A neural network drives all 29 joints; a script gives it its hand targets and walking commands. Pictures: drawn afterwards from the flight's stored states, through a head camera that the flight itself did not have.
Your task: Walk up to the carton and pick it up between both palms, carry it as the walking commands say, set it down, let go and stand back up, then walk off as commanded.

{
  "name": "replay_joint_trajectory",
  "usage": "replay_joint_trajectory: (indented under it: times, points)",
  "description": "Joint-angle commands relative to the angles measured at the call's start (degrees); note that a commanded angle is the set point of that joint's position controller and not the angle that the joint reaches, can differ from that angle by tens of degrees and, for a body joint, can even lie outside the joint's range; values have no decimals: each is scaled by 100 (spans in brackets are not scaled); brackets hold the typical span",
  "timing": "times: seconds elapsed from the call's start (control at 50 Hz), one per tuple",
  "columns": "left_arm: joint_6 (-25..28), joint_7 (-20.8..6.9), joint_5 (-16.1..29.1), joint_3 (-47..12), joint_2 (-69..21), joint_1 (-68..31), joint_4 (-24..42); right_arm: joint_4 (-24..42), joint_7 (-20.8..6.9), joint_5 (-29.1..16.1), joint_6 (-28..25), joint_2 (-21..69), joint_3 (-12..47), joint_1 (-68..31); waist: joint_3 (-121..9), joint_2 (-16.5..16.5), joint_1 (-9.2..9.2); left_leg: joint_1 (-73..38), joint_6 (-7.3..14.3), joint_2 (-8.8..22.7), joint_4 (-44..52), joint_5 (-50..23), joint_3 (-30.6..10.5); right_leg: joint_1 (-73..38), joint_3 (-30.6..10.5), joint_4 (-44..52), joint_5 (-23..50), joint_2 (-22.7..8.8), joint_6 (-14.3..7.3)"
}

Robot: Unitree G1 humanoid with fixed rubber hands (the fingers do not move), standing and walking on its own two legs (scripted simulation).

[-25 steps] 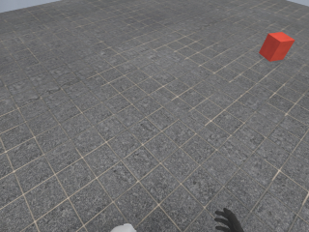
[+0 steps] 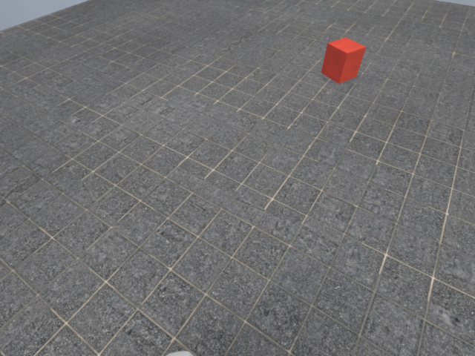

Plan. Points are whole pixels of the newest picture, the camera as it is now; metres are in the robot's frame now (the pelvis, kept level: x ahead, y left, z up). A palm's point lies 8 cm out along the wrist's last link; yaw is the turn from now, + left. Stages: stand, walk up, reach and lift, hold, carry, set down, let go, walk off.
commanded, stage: walk up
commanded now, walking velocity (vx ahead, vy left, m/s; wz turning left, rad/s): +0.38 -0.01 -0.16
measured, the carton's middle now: (342, 60) +2.30 -0.86 -0.64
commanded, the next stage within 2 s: none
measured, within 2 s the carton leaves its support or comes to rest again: neither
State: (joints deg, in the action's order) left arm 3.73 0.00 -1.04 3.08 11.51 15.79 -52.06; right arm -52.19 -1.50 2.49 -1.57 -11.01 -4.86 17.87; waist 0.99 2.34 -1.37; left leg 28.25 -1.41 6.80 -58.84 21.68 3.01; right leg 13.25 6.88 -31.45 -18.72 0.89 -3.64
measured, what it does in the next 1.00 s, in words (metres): walks ahead: left foot, then right foot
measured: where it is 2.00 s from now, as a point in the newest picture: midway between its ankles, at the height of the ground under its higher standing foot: (252, 244)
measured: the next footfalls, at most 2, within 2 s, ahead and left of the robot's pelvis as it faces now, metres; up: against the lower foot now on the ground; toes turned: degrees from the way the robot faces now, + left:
left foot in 0.18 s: +0.20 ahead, +0.13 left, +0.00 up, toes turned +7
right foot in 0.48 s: +0.28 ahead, -0.12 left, +0.00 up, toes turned -11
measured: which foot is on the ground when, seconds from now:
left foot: up 0.00-0.16, down 0.18-0.50, up 0.52-0.84, down 0.86-1.00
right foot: down 0.00-0.20, up 0.22-0.46, down 0.48-0.88, up 0.90-1.00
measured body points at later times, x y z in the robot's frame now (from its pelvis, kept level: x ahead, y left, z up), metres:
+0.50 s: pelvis +0.19 -0.01 +0.00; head +0.22 -0.03 +0.44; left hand +0.32 +0.23 -0.13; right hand +0.15 -0.25 -0.16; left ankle +0.16 +0.13 -0.73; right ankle +0.24 -0.12 -0.73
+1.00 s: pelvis +0.38 -0.01 -0.01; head +0.41 +0.00 +0.44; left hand +0.39 +0.23 -0.16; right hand +0.48 -0.26 -0.13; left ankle +0.44 +0.09 -0.73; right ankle +0.29 -0.12 -0.67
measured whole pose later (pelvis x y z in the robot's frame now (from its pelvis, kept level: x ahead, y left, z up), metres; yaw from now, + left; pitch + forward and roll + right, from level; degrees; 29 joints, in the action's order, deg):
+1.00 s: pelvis +0.38 -0.01 -0.01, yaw -4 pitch -1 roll +0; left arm 2.1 -0.9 -1.5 3.7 11.5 18.7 -56.7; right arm -50.9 0.3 1.7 -3.5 -10.6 -3.6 8.6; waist 5.5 -2.2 2.0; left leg 19.6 1.8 2.9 -34.9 14.2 8.3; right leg 20.0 2.8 -61.8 -24.8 -2.9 -0.1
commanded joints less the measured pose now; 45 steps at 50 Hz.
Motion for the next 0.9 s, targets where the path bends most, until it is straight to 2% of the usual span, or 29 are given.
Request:
replay_joint_trajectory:
  times: [0.0,0.06,0.08,0.12,0.14,0.16,0.18,0.2,0.24,0.26,0.34,0.38,0.42,0.44,0.46,0.48,0.5,0.52,0.54,0.56,0.58,0.64,0.7,0.74,0.8,0.82,0.84,0.86,0.88]
  points:
    - [149,11,38,278,851,573,-9,592,8,-102,-26,-148,59,-347,468,-703,282,335,26,17,1352,-158,70,-374,-1493,2043,1495,-1683,-769]
    - [125,-17,27,258,869,665,-103,717,14,-196,-53,-138,33,-719,541,-670,364,-114,100,-162,2137,-597,246,-358,-1412,1977,1577,-1606,-704]
    - [108,-19,35,243,849,637,-118,697,28,-197,-77,-126,15,-650,503,-569,287,-506,147,-242,2415,-859,312,-225,-1346,1757,1816,-1552,-639]
    - [91,-12,61,221,790,579,-105,452,78,-144,-152,-288,-83,149,142,-168,-82,-1977,269,-452,3011,-1383,262,306,-1109,740,2084,-1160,-334]
    - [112,-13,66,192,675,617,-73,292,128,-83,-203,-607,-182,843,-232,331,-348,-3017,490,50,3231,-1090,-405,975,-831,-340,1832,-812,-122]
    - [124,-16,66,103,348,607,116,235,185,-34,-237,-1235,-310,1570,-809,1527,-675,-3978,977,1576,3934,-568,-2107,1967,-215,-2187,140,-226,223]
    - [83,-5,-102,117,331,432,230,163,254,-35,-206,-1660,-353,1713,-613,1767,-786,-3790,1524,2323,4612,-657,-3374,2666,-344,-3209,-1306,-61,355]
    - [19,-44,-113,164,427,136,267,146,292,-50,-172,-1312,-307,1464,-408,1223,-758,-3292,1700,2069,4452,-1096,-2940,2618,-692,-3626,-1039,-433,357]
    - [11,-106,-35,152,403,-37,217,168,253,-55,-194,-794,-119,816,-246,803,-407,-2822,1410,1477,4501,-769,-2006,2498,-744,-3622,-578,-594,344]
    - [-14,-130,-47,141,381,-18,240,216,248,-93,-197,-741,-109,455,-242,760,-271,-2548,1283,1376,4657,-304,-1745,2266,-741,-3288,-423,-697,339]
    - [-143,-154,-46,-7,44,49,178,104,218,-101,-255,-682,-50,-48,230,783,146,-1476,1046,1065,4712,-1864,-572,963,-364,-1378,-729,-640,391]
    - [-160,-176,-65,-7,43,1,175,10,170,-113,-246,-833,-99,-108,179,734,175,-1392,915,933,4544,-1768,-345,395,-79,-653,-265,-489,357]
    - [-142,-163,-103,56,144,332,38,-59,128,-172,-199,-892,-135,-120,44,330,360,-995,684,685,3871,-1211,-87,-502,185,18,615,-292,286]
    - [-131,-137,-136,145,388,676,-79,-40,113,-188,-199,-755,-86,-95,-130,-154,522,-447,524,443,3268,-736,49,-1199,-40,99,649,-353,171]
    - [-115,-88,-160,298,871,1268,-237,67,101,-195,-224,-518,10,-220,-486,-1220,854,295,320,-8,2066,-111,306,-1899,-985,565,-69,-1011,-92]
    - [-90,-18,-123,370,1414,1682,-211,304,80,-151,-226,-237,112,-481,-631,-2419,1135,1168,186,-533,471,1246,541,-2127,-2831,1815,-978,-2354,-519]
    - [-107,30,-94,332,1561,1686,-318,254,91,-80,-149,-499,-6,-675,-182,-2170,1126,1681,167,-308,-262,1223,71,-1866,-3598,2248,-1217,-2784,-879]
    - [-59,56,-70,269,1359,1452,-326,293,53,-52,-153,-537,-9,-750,164,-1922,993,1898,116,-67,-539,796,-73,-1739,-3470,2196,-542,-2771,-911]
    - [-4,48,-48,230,1174,1205,-264,296,12,-47,-174,-502,-8,-810,173,-1669,831,2059,136,122,-643,382,-135,-1823,-3042,2162,-870,-2481,-803]
    - [16,54,-20,188,994,940,-137,234,2,-41,-185,-459,-34,-669,234,-1460,631,1942,103,131,-594,126,-170,-1636,-2733,2050,121,-2272,-729]
    - [67,48,-8,201,941,802,-106,243,-16,-42,-181,-444,-43,-653,152,-1221,542,1725,110,249,-471,-78,-242,-1419,-2542,2044,298,-2176,-759]
    - [156,26,22,204,778,509,-144,269,-15,-64,-99,-241,62,-572,367,-881,316,848,91,168,562,-35,-69,-705,-1700,2079,1635,-1985,-774]
    - [156,7,38,242,821,335,-171,364,-31,-140,-37,-153,104,-737,438,-800,248,-6,116,11,1731,-262,100,-309,-1128,2175,1355,-1711,-662]
    - [129,-13,46,250,853,377,-220,417,-35,-170,-32,-176,68,-878,440,-711,271,-513,139,-153,2268,-698,275,-164,-1014,2051,1367,-1626,-588]
    - [85,-17,87,226,807,449,-245,224,19,-118,-95,-365,-67,-228,131,-221,-52,-2084,267,-459,2995,-1298,375,455,-790,928,1449,-1248,-291]
    - [90,-14,78,194,703,521,-215,85,71,-70,-147,-632,-144,339,-195,261,-258,-2889,449,-83,3182,-973,-161,901,-553,-57,1424,-944,-104]
    - [94,-28,70,126,440,535,-60,11,139,-37,-189,-1203,-264,1061,-720,1390,-582,-3808,886,1277,3835,-424,-1737,1771,-67,-1767,122,-373,206]
    - [65,-22,-99,117,387,393,134,-58,210,-62,-171,-1739,-339,1385,-694,1930,-774,-3825,1418,2185,4684,104,-3347,2576,-196,-3009,-1342,-58,361]
    - [-8,-49,-136,170,533,45,178,-79,267,-79,-124,-1535,-322,1122,-442,1350,-765,-3263,1631,2025,4664,215,-3153,2588,-602,-3558,-1075,-457,366]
